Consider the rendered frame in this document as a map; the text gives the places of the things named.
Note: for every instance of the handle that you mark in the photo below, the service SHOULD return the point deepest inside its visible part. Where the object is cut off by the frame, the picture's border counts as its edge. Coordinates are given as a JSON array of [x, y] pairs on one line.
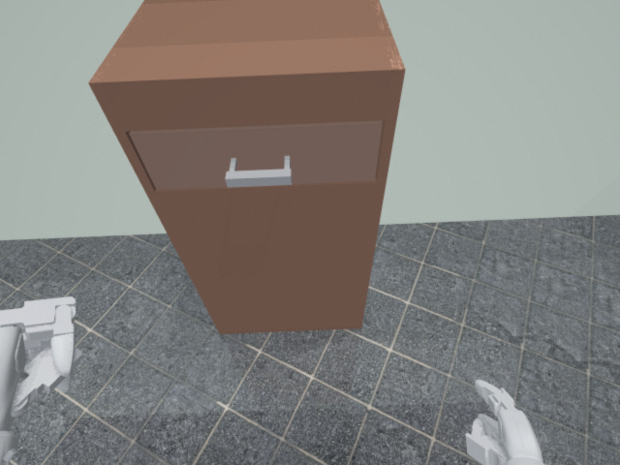
[[252, 178]]

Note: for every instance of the robot left forearm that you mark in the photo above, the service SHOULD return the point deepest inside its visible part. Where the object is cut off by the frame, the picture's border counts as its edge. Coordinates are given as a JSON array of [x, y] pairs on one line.
[[8, 446]]

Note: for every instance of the cabinet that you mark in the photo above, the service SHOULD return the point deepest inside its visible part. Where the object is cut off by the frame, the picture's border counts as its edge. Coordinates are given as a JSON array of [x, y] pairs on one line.
[[265, 258]]

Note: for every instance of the drawer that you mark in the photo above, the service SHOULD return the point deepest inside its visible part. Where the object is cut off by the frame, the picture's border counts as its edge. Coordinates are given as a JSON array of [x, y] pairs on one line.
[[319, 153]]

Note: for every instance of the right robot hand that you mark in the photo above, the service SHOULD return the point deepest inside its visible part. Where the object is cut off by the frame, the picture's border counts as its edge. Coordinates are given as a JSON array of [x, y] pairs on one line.
[[511, 437]]

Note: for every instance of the left robot hand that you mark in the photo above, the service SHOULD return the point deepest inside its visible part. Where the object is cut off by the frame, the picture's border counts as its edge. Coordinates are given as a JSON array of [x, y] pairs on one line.
[[45, 330]]

